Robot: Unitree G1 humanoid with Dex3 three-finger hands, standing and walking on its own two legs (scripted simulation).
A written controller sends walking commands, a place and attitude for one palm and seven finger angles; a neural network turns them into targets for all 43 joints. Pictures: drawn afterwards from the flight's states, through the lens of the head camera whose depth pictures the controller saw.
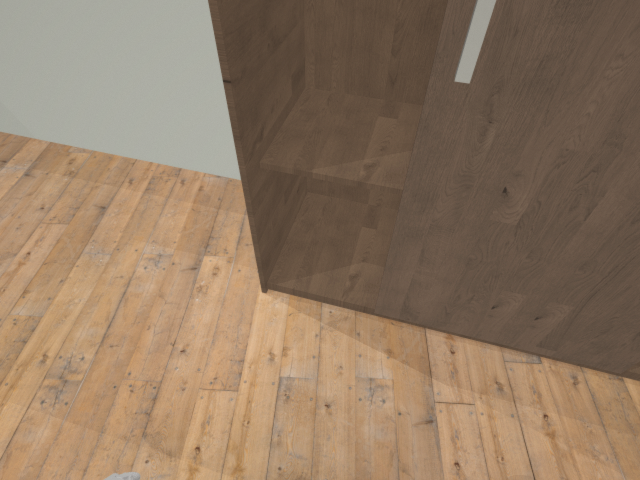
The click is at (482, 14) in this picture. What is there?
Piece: wardrobe's sliding door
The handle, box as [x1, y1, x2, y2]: [455, 0, 495, 83]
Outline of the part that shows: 495,0 476,0 455,73 455,81 469,83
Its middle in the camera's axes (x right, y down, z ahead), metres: +0.24 -0.35 +0.58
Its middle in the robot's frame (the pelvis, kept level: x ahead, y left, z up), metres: +0.72 -0.20 +0.27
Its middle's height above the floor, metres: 1.04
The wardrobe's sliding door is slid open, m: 0.40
